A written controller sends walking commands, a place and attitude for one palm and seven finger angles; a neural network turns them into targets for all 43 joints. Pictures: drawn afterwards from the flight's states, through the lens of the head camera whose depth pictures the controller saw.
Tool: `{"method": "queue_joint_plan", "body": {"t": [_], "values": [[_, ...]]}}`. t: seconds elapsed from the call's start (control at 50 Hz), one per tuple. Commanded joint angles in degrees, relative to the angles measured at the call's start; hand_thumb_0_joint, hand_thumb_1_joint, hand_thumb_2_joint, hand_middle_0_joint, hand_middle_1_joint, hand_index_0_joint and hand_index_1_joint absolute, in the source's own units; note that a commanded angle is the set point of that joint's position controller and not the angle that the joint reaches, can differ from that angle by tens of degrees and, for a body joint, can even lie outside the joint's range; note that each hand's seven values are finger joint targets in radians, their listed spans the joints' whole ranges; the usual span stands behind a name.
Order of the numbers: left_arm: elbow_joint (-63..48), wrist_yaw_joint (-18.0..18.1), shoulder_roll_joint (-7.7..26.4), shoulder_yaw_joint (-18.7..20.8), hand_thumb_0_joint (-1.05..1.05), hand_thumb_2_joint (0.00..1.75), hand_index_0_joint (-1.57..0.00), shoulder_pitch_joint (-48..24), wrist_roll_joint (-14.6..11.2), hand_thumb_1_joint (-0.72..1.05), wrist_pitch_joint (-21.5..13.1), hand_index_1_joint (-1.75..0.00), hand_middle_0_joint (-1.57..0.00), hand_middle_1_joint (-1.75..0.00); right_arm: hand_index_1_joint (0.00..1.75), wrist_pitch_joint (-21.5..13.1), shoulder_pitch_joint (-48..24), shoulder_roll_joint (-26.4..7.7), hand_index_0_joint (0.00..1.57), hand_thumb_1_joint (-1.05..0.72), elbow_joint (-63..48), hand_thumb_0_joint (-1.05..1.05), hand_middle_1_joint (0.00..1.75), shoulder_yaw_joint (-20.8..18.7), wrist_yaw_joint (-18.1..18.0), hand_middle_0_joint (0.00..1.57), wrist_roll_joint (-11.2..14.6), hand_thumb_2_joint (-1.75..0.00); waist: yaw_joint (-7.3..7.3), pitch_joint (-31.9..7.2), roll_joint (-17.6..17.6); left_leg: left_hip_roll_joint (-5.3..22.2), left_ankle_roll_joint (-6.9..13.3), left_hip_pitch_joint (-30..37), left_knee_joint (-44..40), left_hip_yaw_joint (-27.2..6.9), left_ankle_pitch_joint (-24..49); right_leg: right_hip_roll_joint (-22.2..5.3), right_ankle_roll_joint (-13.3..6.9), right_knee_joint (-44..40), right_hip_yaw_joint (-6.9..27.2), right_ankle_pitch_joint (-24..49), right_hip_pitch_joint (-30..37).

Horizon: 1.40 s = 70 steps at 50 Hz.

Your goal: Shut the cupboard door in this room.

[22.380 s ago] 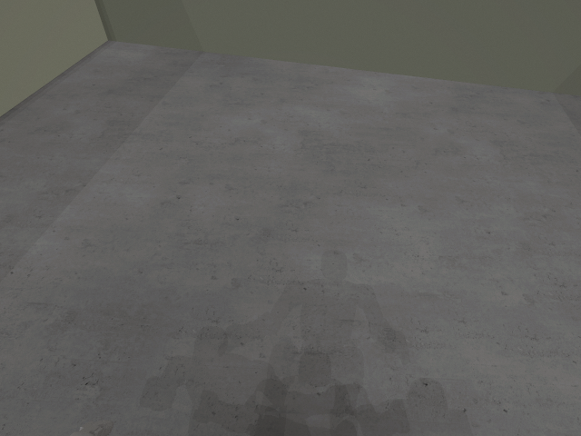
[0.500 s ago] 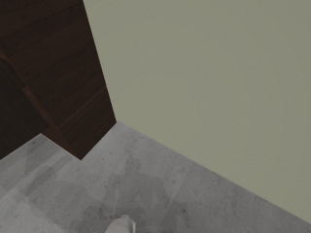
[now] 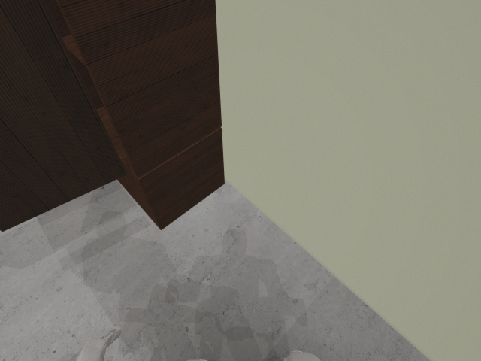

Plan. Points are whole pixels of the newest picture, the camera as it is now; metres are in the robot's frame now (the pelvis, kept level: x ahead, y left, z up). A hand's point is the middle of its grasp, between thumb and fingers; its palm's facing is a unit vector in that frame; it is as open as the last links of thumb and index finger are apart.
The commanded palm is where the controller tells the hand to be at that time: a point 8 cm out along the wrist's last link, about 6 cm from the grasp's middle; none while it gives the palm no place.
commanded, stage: turn to face it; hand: left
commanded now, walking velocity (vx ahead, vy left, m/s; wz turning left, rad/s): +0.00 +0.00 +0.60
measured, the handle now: out of the picture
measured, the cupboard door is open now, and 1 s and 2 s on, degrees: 81 81 81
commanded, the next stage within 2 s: take the last steps up to it in 0.92 s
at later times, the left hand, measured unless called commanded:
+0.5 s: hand out of the picture -0.04 +0.16 -0.16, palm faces +0.35 -0.90 -0.27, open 7.4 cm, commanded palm none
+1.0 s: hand out of the picture -0.06 +0.18 -0.16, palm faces +0.49 -0.83 -0.27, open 7.4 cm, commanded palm none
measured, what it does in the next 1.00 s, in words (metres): steps on the spot, turning left: right foot, then left foot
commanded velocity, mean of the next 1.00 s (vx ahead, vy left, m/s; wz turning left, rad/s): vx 0.00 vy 0.00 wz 0.41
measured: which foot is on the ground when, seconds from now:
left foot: down 0.00-0.10, up 0.12-0.54, down 0.56-1.00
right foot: up 0.00-0.08, down 0.10-0.56, up 0.58-0.98, down 1.00-1.00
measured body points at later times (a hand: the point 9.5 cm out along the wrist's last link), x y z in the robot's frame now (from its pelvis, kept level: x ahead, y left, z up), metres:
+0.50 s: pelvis -0.02 -0.04 +0.00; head +0.03 -0.04 +0.45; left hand -0.06 +0.21 -0.14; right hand +0.16 -0.26 -0.15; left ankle -0.09 +0.09 -0.70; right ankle +0.01 -0.15 -0.74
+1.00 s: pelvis -0.03 -0.04 +0.00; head +0.00 -0.04 +0.45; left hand -0.08 +0.23 -0.14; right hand +0.14 -0.21 -0.16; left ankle -0.09 +0.07 -0.74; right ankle +0.02 -0.14 -0.73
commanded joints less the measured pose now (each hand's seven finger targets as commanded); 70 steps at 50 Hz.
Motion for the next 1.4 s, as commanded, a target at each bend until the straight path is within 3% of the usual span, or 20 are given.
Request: {"method": "queue_joint_plan", "body": {"t": [0.0,0.04,0.08,0.1,0.14,0.2,0.4,0.5,0.52,0.54,0.56,0.6,0.68,0.86,0.94,0.96,1.0,1.04,1.12,1.38], "values": [[-4.3,0.2,4.2,0.8,0.0,0.9,-0.2,3.8,-0.5,0.9,-1.5,-0.3,-0.2,-0.3,0.3,-0.5,0.0,-12.4,0.2,-0.9,-4.3,0.0,0.3,-4.2,-0.8,0.2,0.2,-0.9,0.69,-9.1,9.4,12.7,7.5,5.7,-4.8,-17.7,17.9,2.6,-1.1,-11.8,-1.3,1.4,6.6],[-3.4,0.4,5.6,1.2,0.0,0.9,-0.2,9.0,-0.5,0.9,-2.3,-0.3,-0.2,-0.3,0.3,-0.3,-1.8,-11.2,0.2,-0.9,-5.1,0.0,0.3,-4.1,-0.7,0.2,0.8,-0.9,3.56,-10.4,5.5,9.1,3.9,-1.5,0.3,-16.2,10.9,1.3,-1.8,-26.9,-0.9,11.5,18.4],[-4.6,0.9,13.5,2.2,0.0,0.9,-0.2,9.1,0.8,0.9,-2.9,-0.3,-0.2,-0.3,0.3,-0.5,-1.6,-6.2,0.2,-0.9,-7.3,0.0,0.3,-3.3,-0.2,0.2,1.1,-0.9,4.16,-8.1,-17.1,-3.4,-4.1,-17.1,22.6,-0.6,-22.3,-23.6,-12.1,-36.4,21.4,16.9,22.8],[-5.1,1.2,12.2,2.6,0.0,0.9,-0.2,7.5,0.3,0.9,-3.1,-0.3,-0.2,-0.3,0.3,0.2,-1.9,-8.9,0.2,-0.9,-6.7,0.0,0.3,-3.9,-0.3,0.2,0.4,-0.9,3.83,-7.1,-16.6,0.1,-3.5,-15.1,32.5,-3.4,-23.0,-25.0,-14.6,-36.0,20.0,19.1,16.0],[-6.0,1.0,8.2,1.3,0.0,0.9,-0.2,1.8,0.2,0.9,-3.0,-0.3,-0.2,-0.3,0.3,1.2,-0.8,-7.7,0.2,-0.9,-4.2,0.0,0.3,-3.8,0.3,0.2,0.3,-0.9,0.19,-1.4,-8.1,2.0,-4.1,-14.3,42.6,-2.5,-15.5,-17.6,-13.1,-33.6,10.1,21.8,10.2],[-5.9,0.9,6.1,0.7,0.0,0.9,-0.2,1.8,0.3,0.9,-3.5,-0.3,-0.2,-0.3,0.3,1.5,2.0,-6.7,0.2,-0.9,-2.9,0.0,0.3,-3.2,0.8,0.2,0.4,-0.9,-0.52,-2.8,-10.0,2.9,-5.5,-13.8,43.7,0.1,-10.4,-14.1,-11.2,-31.4,0.8,28.1,13.3],[-1.3,0.5,10.1,1.8,0.0,0.9,-0.2,11.5,0.9,0.9,-2.7,-0.3,-0.2,-0.3,0.3,1.1,-6.8,-5.8,0.2,-0.9,-4.6,0.0,0.3,-1.2,0.6,0.2,1.0,-0.9,4.75,-5.1,-12.6,3.7,-5.7,-7.1,21.1,6.2,-17.2,-17.6,-13.3,-27.8,-3.4,38.7,22.0],[0.1,0.2,11.0,2.4,0.0,0.9,-0.2,9.8,0.6,0.9,-2.1,-0.3,-0.2,-0.3,0.3,-0.1,-2.3,-6.7,0.2,-0.9,-3.7,0.0,0.3,-0.8,0.1,0.2,1.1,-0.9,2.12,-8.3,-12.2,3.2,-3.7,6.1,0.4,8.8,-7.6,-16.9,-9.5,-19.8,-7.7,37.1,19.0],[-0.3,0.0,10.0,2.3,0.0,0.9,-0.2,9.3,0.1,0.9,-1.9,-0.3,-0.2,-0.3,0.3,-0.7,0.6,-9.1,0.2,-0.9,-3.0,0.0,0.3,-1.4,0.1,0.2,0.8,-0.9,0.14,-10.0,-6.7,5.4,-2.6,14.4,-6.9,6.7,1.4,-15.1,-6.4,-13.1,-10.1,31.8,13.2],[-2.0,-0.4,6.5,1.8,0.0,0.9,-0.2,9.6,-0.2,0.9,-1.6,-0.3,-0.2,-0.3,0.3,-1.2,2.2,-15.4,0.2,-0.9,-3.0,0.0,0.3,-2.9,-0.2,0.2,0.3,-0.9,-0.91,-10.9,10.3,19.1,3.1,24.6,-8.4,-10.6,18.4,-7.7,-2.0,-1.8,-12.4,6.4,-2.6],[-4.0,-0.3,4.4,0.2,0.0,0.9,-0.2,6.4,0.2,0.9,-1.2,-0.3,-0.2,-0.3,0.3,-0.7,5.3,-18.8,0.2,-0.9,-2.2,0.0,0.3,-3.5,-0.4,0.2,0.8,-0.9,-2.71,-10.2,16.4,27.2,9.4,23.8,-7.7,-15.8,35.1,-4.8,-1.0,6.1,-8.6,-13.8,-8.9],[-2.4,0.3,5.2,0.4,0.0,0.9,-0.2,3.0,0.1,0.9,-0.3,-0.3,-0.2,-0.3,0.3,-0.8,3.6,-15.7,0.2,-0.9,-1.4,0.0,0.3,-2.8,-1.8,0.2,0.7,-0.9,-2.04,-8.2,14.9,22.6,9.6,19.0,-6.5,-11.8,36.2,-4.2,-1.0,12.6,-2.2,-9.2,-8.9],[1.1,-0.5,5.1,0.6,0.0,0.9,-0.2,6.7,-0.1,0.9,-0.4,-0.3,-0.2,-0.3,0.3,-1.4,-2.8,-11.7,0.2,-0.9,-2.9,0.0,0.3,-1.5,-1.7,0.2,0.8,-0.9,1.49,-5.2,8.0,15.4,6.8,13.7,-8.2,-4.1,27.7,-2.7,-0.5,12.8,-2.3,1.0,-4.8],[0.5,0.0,3.2,-0.5,0.0,0.9,-0.2,3.9,-0.4,0.9,-0.8,-0.3,-0.2,-0.3,0.3,-1.1,0.1,-10.7,0.2,-0.9,-1.0,0.0,0.3,-1.8,-1.8,0.2,0.4,-0.9,0.28,-4.9,8.6,15.8,8.3,13.1,-7.9,-9.4,25.4,0.0,-0.8,-4.6,-2.6,-0.9,1.9],[2.3,0.3,3.3,-0.5,0.0,0.9,-0.2,8.6,-0.5,0.9,-2.0,-0.3,-0.2,-0.3,0.3,-1.2,-1.2,-9.9,0.2,-0.9,-0.3,0.0,0.3,-1.9,-1.7,0.2,0.8,-0.9,2.71,-6.8,7.9,13.3,5.8,8.5,-4.0,-10.5,21.5,1.3,-1.8,-21.5,-3.6,9.7,13.3],[2.7,0.4,4.2,-0.3,0.0,0.9,-0.2,10.2,-0.3,0.9,-2.5,-0.3,-0.2,-0.3,0.3,-1.3,-0.9,-8.6,0.2,-0.9,-0.1,0.0,0.3,-1.6,-1.6,0.2,1.1,-0.9,3.5,-7.3,4.6,10.8,3.3,5.2,-1.0,-9.3,15.3,-0.5,-2.2,-29.1,-2.1,15.7,18.7],[2.6,0.9,11.1,0.7,0.0,0.9,-0.2,10.7,0.7,0.9,-3.4,-0.3,-0.2,-0.3,0.3,-1.3,0.0,-3.5,0.2,-0.9,-1.5,0.0,0.3,-0.7,-1.1,0.2,1.6,-0.9,3.58,-6.2,-14.4,-0.4,-2.9,-7.4,14.7,1.3,-19.0,-20.3,-11.6,-32.9,14.3,32.1,23.6],[2.2,0.8,9.3,1.0,0.0,0.9,-0.2,10.0,0.1,0.9,-3.4,-0.3,-0.2,-0.3,0.3,0.7,-1.0,-6.5,0.2,-0.9,-0.1,0.0,0.3,-1.8,-1.2,0.2,0.6,-0.9,4.13,-2.5,-12.2,1.6,-2.7,-7.2,30.4,-2.6,-20.7,-20.5,-15.2,-37.9,17.2,16.8,13.3],[1.5,0.3,5.5,0.8,0.0,0.9,-0.2,7.5,0.2,0.9,-4.5,-0.3,-0.2,-0.3,0.3,0.4,3.1,-5.6,0.2,-0.9,2.7,0.0,0.3,-2.0,0.3,0.2,0.0,-0.9,2.33,-0.5,-8.6,4.6,-4.0,-12.2,38.1,-0.2,-8.3,-14.7,-10.6,-39.7,7.2,3.2,14.8],[8.5,-0.1,6.2,0.9,0.0,0.9,-0.2,18.5,1.3,0.9,-5.9,-0.3,-0.2,-0.3,0.3,-1.0,-3.2,-2.8,0.2,-0.9,0.6,0.0,0.3,-0.5,1.8,0.2,0.3,-0.9,5.52,1.4,-11.5,7.1,-4.5,-9.6,15.5,6.9,-7.3,-16.3,-11.3,-42.5,1.5,0.5,17.4]]}}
